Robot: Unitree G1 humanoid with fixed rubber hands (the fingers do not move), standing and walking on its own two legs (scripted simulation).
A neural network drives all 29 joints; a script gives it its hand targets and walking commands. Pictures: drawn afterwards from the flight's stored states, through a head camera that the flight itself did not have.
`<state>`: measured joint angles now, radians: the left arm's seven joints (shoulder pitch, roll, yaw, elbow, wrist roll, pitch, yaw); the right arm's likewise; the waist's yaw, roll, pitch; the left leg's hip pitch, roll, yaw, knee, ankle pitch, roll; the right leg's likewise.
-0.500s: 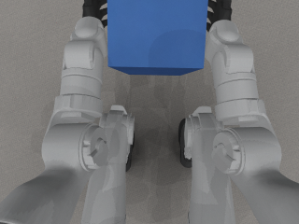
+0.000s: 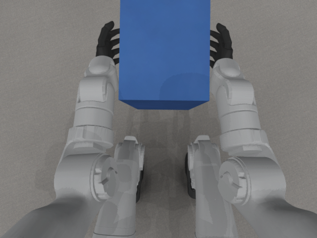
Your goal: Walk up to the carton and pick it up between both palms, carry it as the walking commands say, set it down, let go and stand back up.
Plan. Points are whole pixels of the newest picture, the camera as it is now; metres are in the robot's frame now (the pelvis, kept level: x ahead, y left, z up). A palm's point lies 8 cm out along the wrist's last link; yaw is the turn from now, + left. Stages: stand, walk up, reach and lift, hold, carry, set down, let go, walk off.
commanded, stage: reach and lift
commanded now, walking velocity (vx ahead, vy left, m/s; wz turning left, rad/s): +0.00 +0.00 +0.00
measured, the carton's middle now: (163, 63) +0.51 +0.02 -0.11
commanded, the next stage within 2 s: none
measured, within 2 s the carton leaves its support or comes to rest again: neither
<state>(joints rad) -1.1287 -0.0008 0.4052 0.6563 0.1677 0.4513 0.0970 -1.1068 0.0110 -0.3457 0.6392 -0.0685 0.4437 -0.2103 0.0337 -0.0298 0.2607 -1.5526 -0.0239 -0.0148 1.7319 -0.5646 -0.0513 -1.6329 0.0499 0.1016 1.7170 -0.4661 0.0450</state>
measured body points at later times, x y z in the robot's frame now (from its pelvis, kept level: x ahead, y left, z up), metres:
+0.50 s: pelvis +0.06 +0.01 +0.08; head +0.24 +0.00 +0.50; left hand +0.49 +0.15 +0.03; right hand +0.49 -0.11 +0.02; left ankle +0.11 +0.14 -0.49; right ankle +0.15 -0.13 -0.49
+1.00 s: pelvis +0.07 -0.01 +0.15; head +0.18 -0.02 +0.58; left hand +0.46 +0.12 +0.12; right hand +0.46 -0.13 +0.11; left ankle +0.11 +0.14 -0.49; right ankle +0.15 -0.13 -0.49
